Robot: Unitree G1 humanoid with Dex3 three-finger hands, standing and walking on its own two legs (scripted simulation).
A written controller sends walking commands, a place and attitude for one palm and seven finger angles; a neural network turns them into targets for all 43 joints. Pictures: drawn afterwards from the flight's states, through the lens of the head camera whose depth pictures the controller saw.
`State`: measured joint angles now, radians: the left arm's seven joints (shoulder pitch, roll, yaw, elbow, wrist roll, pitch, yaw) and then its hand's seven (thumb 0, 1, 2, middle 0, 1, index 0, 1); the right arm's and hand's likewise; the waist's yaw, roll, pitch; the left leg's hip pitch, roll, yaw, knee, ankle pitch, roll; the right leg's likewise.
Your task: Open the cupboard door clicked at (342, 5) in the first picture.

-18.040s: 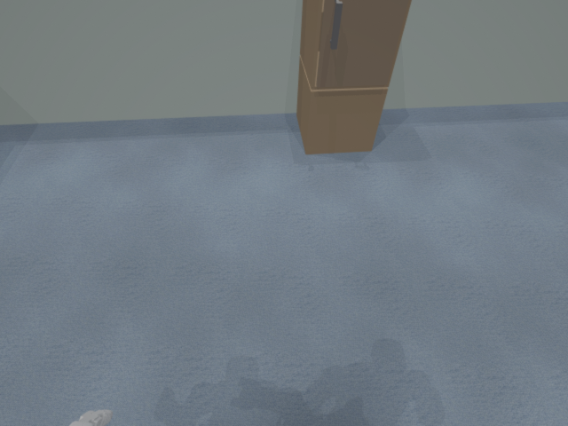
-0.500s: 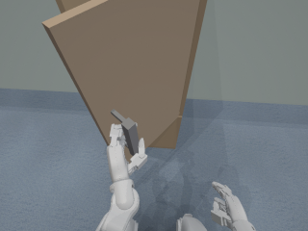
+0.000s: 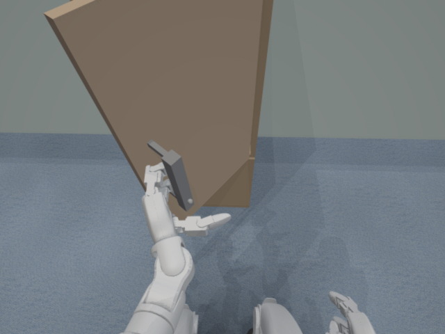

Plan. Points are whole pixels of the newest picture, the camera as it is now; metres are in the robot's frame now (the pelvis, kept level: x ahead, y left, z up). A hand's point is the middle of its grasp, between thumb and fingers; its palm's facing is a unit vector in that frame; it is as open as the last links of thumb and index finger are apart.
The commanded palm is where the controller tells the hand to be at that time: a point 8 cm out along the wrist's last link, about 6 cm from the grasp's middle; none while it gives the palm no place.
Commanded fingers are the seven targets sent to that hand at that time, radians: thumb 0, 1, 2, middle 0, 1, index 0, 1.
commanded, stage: open thumb and fingers to let go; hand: left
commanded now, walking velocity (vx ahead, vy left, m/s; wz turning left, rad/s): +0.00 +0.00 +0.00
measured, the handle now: (171, 177) +0.39 +0.11 +0.03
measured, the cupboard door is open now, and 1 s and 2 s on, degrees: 51 52 52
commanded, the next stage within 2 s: slide the hand sideways off the handle in 0.26 s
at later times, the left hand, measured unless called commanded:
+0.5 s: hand (186, 212) +0.33 +0.07 +0.02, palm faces -0.02 -0.99 -0.11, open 16.4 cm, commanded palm +0.31 +0.11 +0.03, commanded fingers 0.00 -0.50 0.30 -0.15 -0.30 -0.15 -0.30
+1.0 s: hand (175, 240) +0.27 +0.09 +0.03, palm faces -0.11 -0.99 -0.01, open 16.4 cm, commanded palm +0.26 +0.15 +0.03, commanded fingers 0.00 -0.50 0.30 -0.15 -0.30 -0.15 -0.30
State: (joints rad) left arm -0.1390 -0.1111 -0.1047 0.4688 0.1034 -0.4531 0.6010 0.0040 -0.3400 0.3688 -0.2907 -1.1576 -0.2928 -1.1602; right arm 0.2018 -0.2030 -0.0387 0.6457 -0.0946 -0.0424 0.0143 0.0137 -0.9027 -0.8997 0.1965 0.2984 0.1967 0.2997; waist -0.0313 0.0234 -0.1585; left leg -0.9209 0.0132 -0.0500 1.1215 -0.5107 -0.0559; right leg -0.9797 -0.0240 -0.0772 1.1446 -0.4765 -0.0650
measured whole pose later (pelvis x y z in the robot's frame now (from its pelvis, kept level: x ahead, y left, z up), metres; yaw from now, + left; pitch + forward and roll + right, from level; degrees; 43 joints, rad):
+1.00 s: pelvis +0.01 +0.04 -0.01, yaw -1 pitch +17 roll +0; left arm 0.17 0.03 -0.24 0.10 0.03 -0.41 0.11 -0.01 -0.50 0.30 -0.12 -0.29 -0.12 -0.29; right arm 0.21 -0.20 0.00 0.45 -0.03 -0.01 0.03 0.01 -0.90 -0.90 0.20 0.30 0.20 0.30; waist 0.00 0.03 -0.14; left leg -0.95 -0.01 -0.02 1.22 -0.58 0.00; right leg -1.00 -0.04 -0.04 1.20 -0.51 -0.01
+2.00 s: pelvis +0.01 +0.04 +0.01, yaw +0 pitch +13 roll -2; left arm 0.55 0.20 0.01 -0.30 -0.18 -0.27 -0.14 -0.01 -0.50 0.30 -0.15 -0.30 -0.15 -0.30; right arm 0.29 -0.21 0.03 0.38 0.02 -0.06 -0.05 0.02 -0.90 -0.90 0.20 0.30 0.20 0.30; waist 0.00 0.05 -0.15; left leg -0.82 0.01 -0.06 1.15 -0.56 -0.01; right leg -0.84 -0.03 -0.08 1.10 -0.49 -0.01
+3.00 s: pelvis +0.05 +0.05 +0.09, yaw -2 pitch -4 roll -1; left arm 0.45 0.33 0.36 -0.38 -0.05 -0.09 0.11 0.01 0.79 0.85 -0.20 -0.30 -0.20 -0.30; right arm 0.20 -0.23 0.03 0.63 -0.01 -0.13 -0.08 0.02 -0.90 -0.90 0.20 0.30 0.20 0.30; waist 0.08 0.07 0.01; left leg -0.07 0.01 0.00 0.43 -0.29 0.00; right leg -0.11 -0.01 -0.04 0.41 -0.22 0.01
